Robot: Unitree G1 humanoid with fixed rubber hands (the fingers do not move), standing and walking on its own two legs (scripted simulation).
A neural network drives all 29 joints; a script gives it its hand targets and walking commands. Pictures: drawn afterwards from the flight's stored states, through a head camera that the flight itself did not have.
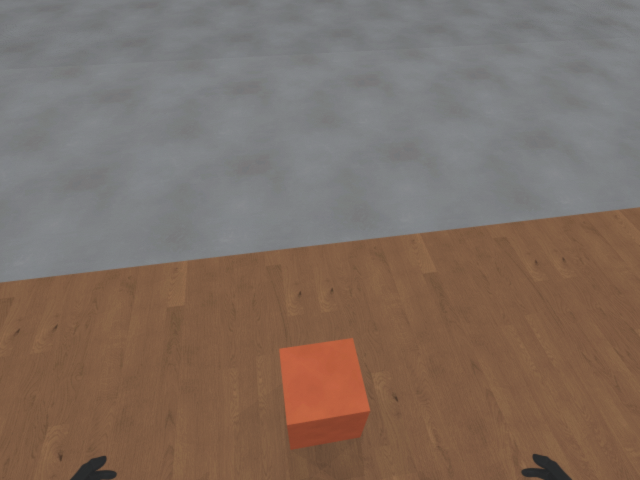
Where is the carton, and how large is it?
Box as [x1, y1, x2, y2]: [279, 338, 369, 449]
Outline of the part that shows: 352,338 279,349 286,421 291,449 360,436 369,412 369,407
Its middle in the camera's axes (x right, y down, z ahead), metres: +0.00 +0.45 +1.10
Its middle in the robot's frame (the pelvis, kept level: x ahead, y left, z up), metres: +0.44 -0.01 -0.66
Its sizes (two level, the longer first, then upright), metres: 0.210 0.200 0.250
